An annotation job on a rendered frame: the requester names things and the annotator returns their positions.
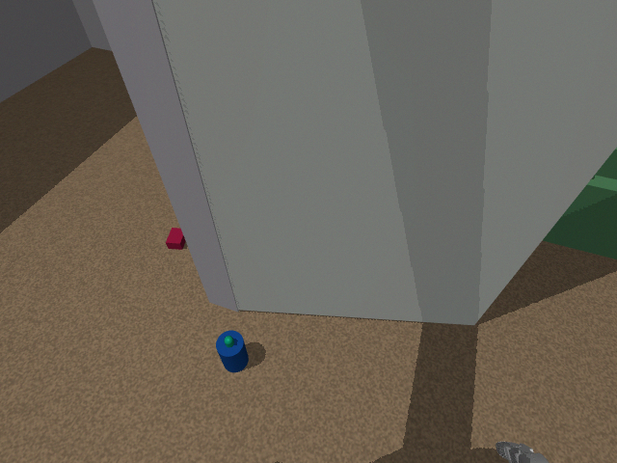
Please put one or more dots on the right robot hand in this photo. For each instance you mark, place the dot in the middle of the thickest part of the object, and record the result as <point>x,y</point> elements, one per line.
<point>519,453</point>

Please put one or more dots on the sofa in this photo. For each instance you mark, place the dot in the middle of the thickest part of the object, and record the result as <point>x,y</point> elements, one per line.
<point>590,222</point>

